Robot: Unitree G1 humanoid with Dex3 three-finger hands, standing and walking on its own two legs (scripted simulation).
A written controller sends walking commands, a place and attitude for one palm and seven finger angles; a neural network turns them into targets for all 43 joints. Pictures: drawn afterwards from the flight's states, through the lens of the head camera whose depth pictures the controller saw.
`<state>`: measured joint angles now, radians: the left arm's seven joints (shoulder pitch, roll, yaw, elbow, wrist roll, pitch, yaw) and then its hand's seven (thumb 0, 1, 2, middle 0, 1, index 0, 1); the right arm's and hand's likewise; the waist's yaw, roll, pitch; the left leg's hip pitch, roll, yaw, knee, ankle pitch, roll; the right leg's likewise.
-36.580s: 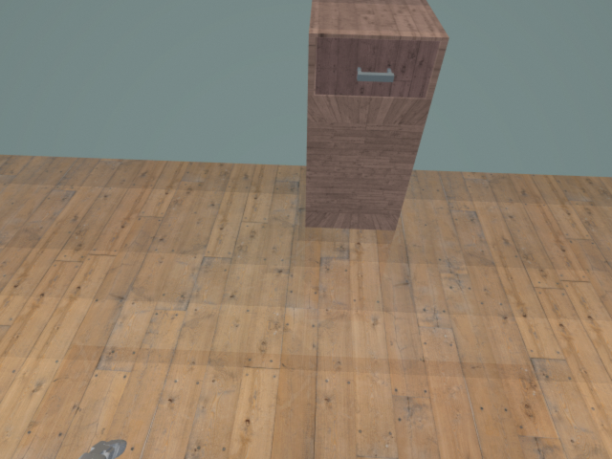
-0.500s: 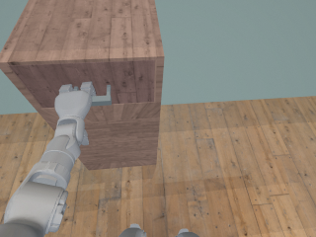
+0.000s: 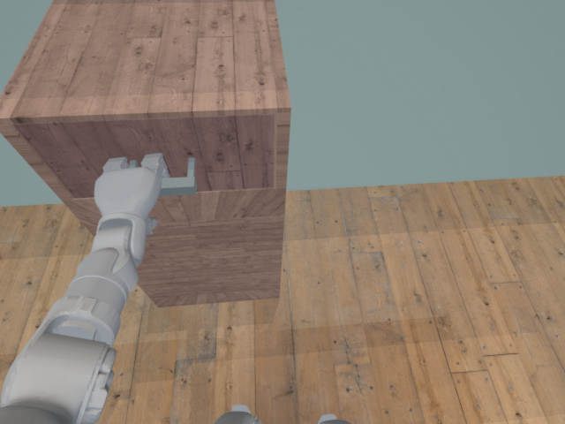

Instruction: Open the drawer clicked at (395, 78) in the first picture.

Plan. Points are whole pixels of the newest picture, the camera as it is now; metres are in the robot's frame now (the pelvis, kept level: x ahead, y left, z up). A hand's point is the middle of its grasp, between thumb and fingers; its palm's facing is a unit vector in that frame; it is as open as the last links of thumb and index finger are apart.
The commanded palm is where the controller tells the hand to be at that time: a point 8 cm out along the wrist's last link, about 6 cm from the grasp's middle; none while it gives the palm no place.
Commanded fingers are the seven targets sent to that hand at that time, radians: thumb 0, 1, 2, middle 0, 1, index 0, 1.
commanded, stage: close the thumb around the handle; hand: left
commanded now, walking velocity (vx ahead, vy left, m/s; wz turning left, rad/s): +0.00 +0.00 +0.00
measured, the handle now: (161, 176) +0.49 +0.20 +0.02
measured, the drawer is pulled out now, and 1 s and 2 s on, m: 0.00 0.05 0.17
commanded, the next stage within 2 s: pull the drawer open in 0.28 s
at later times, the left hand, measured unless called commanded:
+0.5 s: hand (142, 212) +0.43 +0.23 +0.00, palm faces -0.04 -0.05 -1.00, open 5.2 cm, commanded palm +0.40 +0.21 +0.05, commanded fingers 0.00 0.90 0.90 -0.40 -1.35 -0.40 -1.35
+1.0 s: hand (137, 242) +0.38 +0.22 +0.00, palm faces +0.00 -0.10 -0.99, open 5.1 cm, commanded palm +0.34 +0.22 +0.05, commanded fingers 0.00 0.90 0.90 -0.40 -1.35 -0.40 -1.35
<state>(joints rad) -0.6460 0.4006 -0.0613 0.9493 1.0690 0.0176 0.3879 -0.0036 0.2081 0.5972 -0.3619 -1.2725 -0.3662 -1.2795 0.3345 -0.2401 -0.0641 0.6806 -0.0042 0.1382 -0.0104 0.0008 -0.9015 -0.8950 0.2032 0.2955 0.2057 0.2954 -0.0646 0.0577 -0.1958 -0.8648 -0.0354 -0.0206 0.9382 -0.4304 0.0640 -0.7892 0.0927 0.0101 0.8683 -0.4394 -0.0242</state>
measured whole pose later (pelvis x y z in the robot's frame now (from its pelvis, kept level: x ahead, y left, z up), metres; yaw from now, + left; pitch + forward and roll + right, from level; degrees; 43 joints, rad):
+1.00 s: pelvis +0.02 +0.01 +0.01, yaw -1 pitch +17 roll -3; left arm -0.26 0.34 -0.10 0.55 1.04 0.07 0.40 -0.01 0.80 0.82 -0.35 -1.35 -0.41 -1.35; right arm 0.25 -0.23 -0.06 0.62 0.00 0.15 0.00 0.00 -0.90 -0.90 0.20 0.30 0.21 0.30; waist -0.02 0.06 -0.20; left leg -0.72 -0.04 0.00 0.87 -0.44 0.07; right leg -0.65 0.09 0.04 0.80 -0.44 -0.02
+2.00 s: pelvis +0.01 -0.01 +0.01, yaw +0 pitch +12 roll -1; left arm 0.20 0.31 -0.11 0.15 1.04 0.09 0.42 0.00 0.79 0.81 -0.37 -1.35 -0.39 -1.35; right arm 0.15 -0.23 -0.02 0.57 -0.01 0.12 0.01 0.01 -0.90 -0.90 0.20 0.30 0.20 0.30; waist 0.03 0.05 -0.17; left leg -0.65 -0.04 -0.01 0.88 -0.44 0.05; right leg -0.60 0.09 0.03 0.85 -0.47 -0.04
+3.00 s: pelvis +0.00 -0.02 -0.01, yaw +0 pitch +13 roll +0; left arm 0.67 0.32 -0.09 -0.21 1.04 0.01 0.48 0.01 0.79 0.80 -0.38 -1.35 -0.35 -1.33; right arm 0.15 -0.23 0.00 0.46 -0.03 0.13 0.08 0.01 -0.90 -0.90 0.20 0.30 0.20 0.30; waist 0.08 0.06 -0.19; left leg -0.74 -0.04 0.01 1.01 -0.50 0.04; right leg -0.70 0.09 0.03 1.00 -0.53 -0.05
